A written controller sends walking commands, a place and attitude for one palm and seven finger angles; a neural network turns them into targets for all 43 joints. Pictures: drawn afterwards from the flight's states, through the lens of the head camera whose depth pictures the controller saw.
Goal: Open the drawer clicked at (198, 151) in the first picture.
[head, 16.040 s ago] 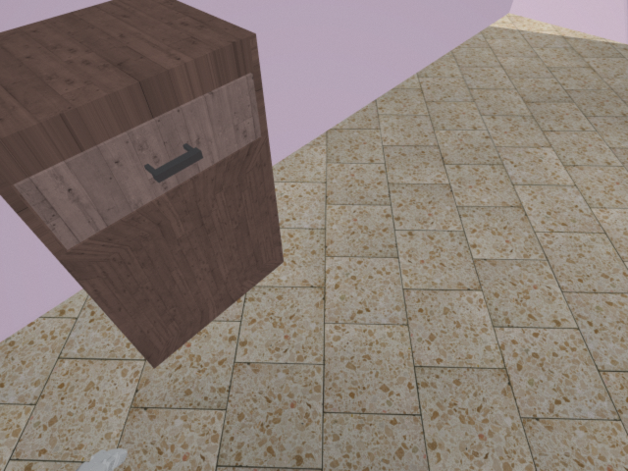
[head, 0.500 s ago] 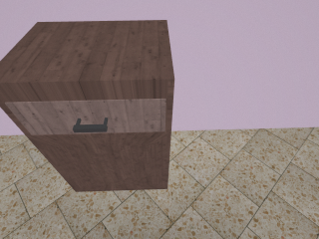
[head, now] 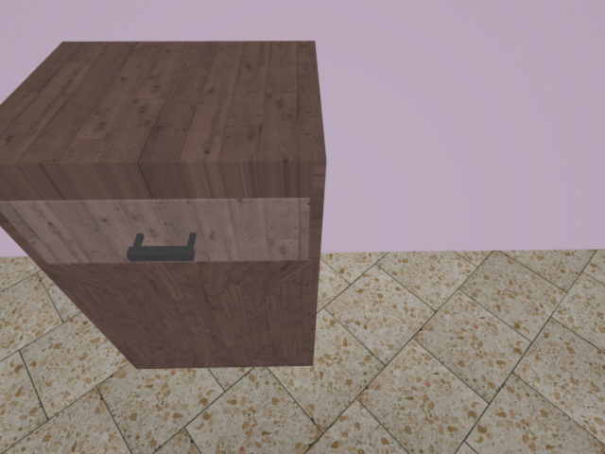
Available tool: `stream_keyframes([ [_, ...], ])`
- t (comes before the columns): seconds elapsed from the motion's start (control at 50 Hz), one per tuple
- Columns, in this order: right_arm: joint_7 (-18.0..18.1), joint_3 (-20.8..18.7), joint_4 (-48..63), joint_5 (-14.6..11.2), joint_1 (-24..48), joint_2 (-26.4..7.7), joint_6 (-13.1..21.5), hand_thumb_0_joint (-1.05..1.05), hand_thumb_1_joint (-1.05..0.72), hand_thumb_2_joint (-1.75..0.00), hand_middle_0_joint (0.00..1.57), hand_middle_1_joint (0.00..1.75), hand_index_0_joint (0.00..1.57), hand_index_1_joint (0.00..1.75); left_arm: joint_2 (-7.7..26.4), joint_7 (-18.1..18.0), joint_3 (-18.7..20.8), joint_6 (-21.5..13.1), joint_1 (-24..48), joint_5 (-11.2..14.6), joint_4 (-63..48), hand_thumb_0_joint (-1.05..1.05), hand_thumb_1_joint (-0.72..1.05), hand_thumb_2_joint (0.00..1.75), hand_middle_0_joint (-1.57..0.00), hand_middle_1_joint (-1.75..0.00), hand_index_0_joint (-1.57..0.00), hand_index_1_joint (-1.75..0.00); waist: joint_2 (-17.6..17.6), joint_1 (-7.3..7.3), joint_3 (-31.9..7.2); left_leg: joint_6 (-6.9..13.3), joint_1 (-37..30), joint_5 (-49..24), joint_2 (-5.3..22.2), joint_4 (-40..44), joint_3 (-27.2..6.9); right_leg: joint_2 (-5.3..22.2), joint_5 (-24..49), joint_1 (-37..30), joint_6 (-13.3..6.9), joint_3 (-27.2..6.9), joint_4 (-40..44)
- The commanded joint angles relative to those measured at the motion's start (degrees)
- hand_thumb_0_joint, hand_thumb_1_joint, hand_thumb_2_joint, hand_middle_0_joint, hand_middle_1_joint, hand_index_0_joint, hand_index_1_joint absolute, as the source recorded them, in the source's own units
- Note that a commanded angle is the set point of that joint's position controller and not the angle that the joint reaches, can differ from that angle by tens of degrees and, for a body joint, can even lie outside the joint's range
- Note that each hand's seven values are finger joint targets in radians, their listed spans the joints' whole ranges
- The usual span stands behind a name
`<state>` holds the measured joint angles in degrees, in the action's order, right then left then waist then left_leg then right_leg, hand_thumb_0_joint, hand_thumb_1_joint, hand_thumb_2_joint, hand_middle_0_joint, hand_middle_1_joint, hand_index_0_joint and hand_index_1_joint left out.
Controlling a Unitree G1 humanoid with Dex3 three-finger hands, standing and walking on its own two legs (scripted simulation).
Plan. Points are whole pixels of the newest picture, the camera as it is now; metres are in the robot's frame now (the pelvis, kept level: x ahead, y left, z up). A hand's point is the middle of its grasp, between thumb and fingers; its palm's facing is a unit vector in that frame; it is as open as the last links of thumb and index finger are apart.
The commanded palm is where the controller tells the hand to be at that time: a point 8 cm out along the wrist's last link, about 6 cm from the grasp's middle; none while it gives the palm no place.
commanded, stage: look again from close up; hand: left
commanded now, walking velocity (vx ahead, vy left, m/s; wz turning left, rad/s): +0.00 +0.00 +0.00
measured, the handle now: (163, 245) +0.47 +0.29 -0.07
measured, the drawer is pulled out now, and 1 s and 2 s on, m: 0.00 0.00 0.00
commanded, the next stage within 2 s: raise the hand with hooked fingers in 0.60 s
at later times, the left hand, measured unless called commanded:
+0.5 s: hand out of the picture -0.01 +0.15 -0.17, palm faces +0.04 -0.98 -0.19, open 7.4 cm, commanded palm none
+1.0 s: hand (179, 402) +0.19 +0.18 -0.04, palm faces -0.02 -0.25 -0.97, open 8.0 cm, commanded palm +0.13 +0.19 -0.03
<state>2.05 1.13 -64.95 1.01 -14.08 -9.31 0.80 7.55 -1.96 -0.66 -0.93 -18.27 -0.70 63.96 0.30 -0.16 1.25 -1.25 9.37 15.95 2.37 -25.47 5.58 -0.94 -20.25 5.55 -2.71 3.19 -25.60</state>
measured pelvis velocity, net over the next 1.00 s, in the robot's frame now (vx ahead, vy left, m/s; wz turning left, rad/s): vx -0.04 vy -0.01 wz -0.07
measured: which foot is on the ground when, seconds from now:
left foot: down 0.00-1.00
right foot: down 0.00-1.00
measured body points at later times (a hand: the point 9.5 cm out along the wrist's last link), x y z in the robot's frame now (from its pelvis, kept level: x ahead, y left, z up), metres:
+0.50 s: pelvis +0.01 -0.02 +0.00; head +0.03 -0.03 +0.45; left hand -0.01 +0.20 -0.16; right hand +0.01 -0.23 -0.17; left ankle -0.03 +0.13 -0.74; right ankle -0.07 -0.08 -0.74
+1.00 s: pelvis -0.04 -0.01 -0.04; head -0.02 -0.06 +0.41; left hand +0.19 +0.19 +0.01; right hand +0.15 -0.27 -0.13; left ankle -0.03 +0.15 -0.74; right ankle -0.07 -0.08 -0.74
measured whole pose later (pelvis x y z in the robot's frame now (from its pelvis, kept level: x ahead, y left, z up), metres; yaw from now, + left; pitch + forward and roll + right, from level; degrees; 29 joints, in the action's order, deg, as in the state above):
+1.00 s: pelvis -0.04 -0.01 -0.04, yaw -4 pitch +12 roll +4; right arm -0.4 -3.4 -38.0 3.9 -5.8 -16.3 6.2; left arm 15.2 -23.8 -6.6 0.9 -17.4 -51.8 6.2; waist -2.1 -3.0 -10.2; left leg -1.1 34.4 20.4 -0.4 -43.3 0.0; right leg -0.6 -26.4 35.3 -3.6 -1.2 -49.8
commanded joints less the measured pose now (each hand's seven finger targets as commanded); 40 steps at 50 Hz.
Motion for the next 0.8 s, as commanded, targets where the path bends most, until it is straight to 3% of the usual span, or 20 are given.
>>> stream_keyframes([
  [0.0, 0.3, -0.6, 1.1, -0.3, -3.7, -4.3, 0.6, 0.0, -0.9, -0.9, 0.2, 0.3, 0.2, 0.3, 6.1, -0.6, 1.1, -0.9, -4.8, 0.0, -1.0, 0.0, 0.9, 0.9, -0.2, -0.3, -0.2, -0.3, 0.6, -0.08, 0.7, 2.8, -2.5, -17.7, 4.4, 1.5, -3.8, 7.3, 27.6, 2.9, 0.4, -5.4, 3.8],
  [0.22, 0.5, -0.6, 0.6, -0.3, -4.3, -4.0, 0.4, 0.0, -0.9, -0.9, 0.2, 0.3, 0.2, 0.3, 5.9, -0.7, 1.4, -0.8, -5.1, 0.1, -0.9, 0.0, 0.9, 0.9, -0.2, -0.3, -0.2, -0.3, 0.9, -0.22, 0.6, 2.5, -2.6, -18.0, 4.4, 1.4, -3.3, 7.3, 30.4, 1.8, 0.3, -5.3, 3.9],
  [0.3, 0.5, -0.5, 0.5, -0.3, -4.6, -3.6, 0.3, 0.0, -0.9, -0.9, 0.2, 0.3, 0.2, 0.3, 5.8, -0.7, 1.4, -0.7, -5.2, 0.1, -0.8, 0.0, 0.9, 0.9, -0.2, -0.3, -0.2, -0.3, 1.3, -0.25, 2.3, 2.4, -1.7, -16.6, 4.2, 1.7, -3.3, 7.3, 29.9, 2.1, 0.5, -5.2, 4.4],
  [0.42, 0.6, -0.6, 0.4, -0.4, -4.9, -3.3, 0.3, 0.0, -0.9, -0.9, 0.2, 0.3, 0.2, 0.3, 5.9, -0.8, 1.6, -0.7, -5.8, 0.2, -0.8, 0.0, 0.9, 0.9, -0.2, -0.3, -0.2, -0.3, 2.1, -0.2, 0.9, 2.2, -2.0, -16.6, 4.0, 0.8, -2.8, 7.5, 34.5, 0.8, 1.0, -5.4, 4.1],
  [0.48, 0.7, -0.6, 0.1, -0.4, -5.1, -2.9, 0.3, 0.0, -0.9, -0.9, 0.2, 0.3, 0.2, 0.3, 5.5, -0.8, 1.5, -0.6, -5.8, 0.2, -0.8, 0.0, 0.9, 0.9, -0.2, -0.3, -0.2, -0.3, 0.5, -0.32, 2.2, 2.2, -2.1, -16.8, 4.2, 1.4, -3.0, 7.2, 31.0, 2.0, 0.7, -5.3, 4.5],
  [0.66, 0.8, -0.6, -0.1, -0.4, -5.5, -2.5, 0.2, 0.0, -0.9, -0.9, 0.2, 0.3, 0.2, 0.3, 5.1, -0.9, 1.6, -0.6, -6.5, 0.1, -0.5, 0.0, 0.9, 0.9, -0.2, -0.3, -0.2, -0.3, 1.3, -0.29, 2.4, 2.1, -2.0, -16.5, 4.1, 1.3, -2.8, 7.1, 32.3, 1.6, 1.1, -5.2, 4.7],
  [0.68, 0.1, -1.9, 5.0, -1.0, 2.4, -5.0, 0.6, 0.0, -0.9, -0.9, 0.2, 0.3, 0.2, 0.3, 7.6, -3.2, 2.3, -2.6, -10.9, -0.8, 1.0, 0.0, 0.9, 0.9, -0.2, -0.3, -0.2, -0.3, 4.4, -2.64, 7.1, 0.3, 8.6, -7.9, 2.6, -16.4, 1.0, 12.4, 66.2, 4.9, 7.8, -12.6, 6.1],
  [0.7, 3.2, -1.1, 25.2, -4.3, 2.4, -13.2, 10.1, 0.0, -0.9, -0.9, 0.2, 0.3, 0.2, 0.3, 21.6, -1.6, -5.7, -13.3, 35.1, -5.5, -86.8, 0.0, 0.88, 0.89, -0.2, -0.32, -0.2, -0.32, -13.7, 2.52, -19.0, 5.1, -9.0, -15.7, -2.1, -4.7, -0.7, 7.9, 56.1, 2.4, 0.1, -16.1, -0.9],
  [0.72, 5.6, -2.2, 21.4, -2.6, 2.5, -9.9, 14.8, 0.0, -0.9, -0.9, 0.2, 0.3, 0.2, 0.3, 19.1, -6.8, -0.6, -8.6, 12.8, -7.1, -71.4, 0.0, 0.85, 0.88, -0.2, -0.33, -0.2, -0.33, -27.5, -0.12, -22.1, 5.1, -14.2, -32.5, -1.6, 1.5, -3.2, 3.6, 39.0, 2.6, -1.5, -8.8, -8.5],
  [0.74, 5.8, -3.0, 22.9, -5.0, 1.6, -8.8, 16.5, 0.0, -0.9, -0.9, 0.2, 0.3, 0.2, 0.3, 12.8, -10.3, -3.7, -0.1, -0.4, -7.2, -67.1, 0.0, 0.83, 0.87, -0.21, -0.34, -0.21, -0.34, -21.3, -0.54, -14.5, 4.1, -12.4, -41.2, 0.7, 1.5, -6.5, 1.3, 18.4, 12.3, -0.2, -3.5, -12.0],
  [0.76, 5.7, -3.5, 21.0, -5.2, 2.7, -7.7, 17.3, 0.0, -0.9, -0.9, 0.2, 0.3, 0.2, 0.3, 3.9, -10.9, -8.1, 2.8, -1.6, -10.4, -60.3, 0.0, 0.81, 0.86, -0.21, -0.36, -0.21, -0.36, -10.0, 1.51, -7.3, 4.8, -7.1, -40.9, 2.0, -0.7, -6.2, 1.1, 13.0, 17.1, 1.5, 0.8, -10.4],
  [0.78, 5.2, -4.5, 25.6, -5.0, 4.2, -8.8, 17.8, 0.0, -0.9, -0.9, 0.2, 0.3, 0.2, 0.3, 4.8, -11.8, -9.9, 2.3, 2.6, -14.1, -68.7, 0.0, 0.78, 0.85, -0.21, -0.37, -0.21, -0.37, -0.3, 0.72, -4.2, 5.1, -0.6, -32.2, 0.6, -4.8, -6.3, 1.2, 18.9, 18.6, 1.4, -0.4, -8.4],
])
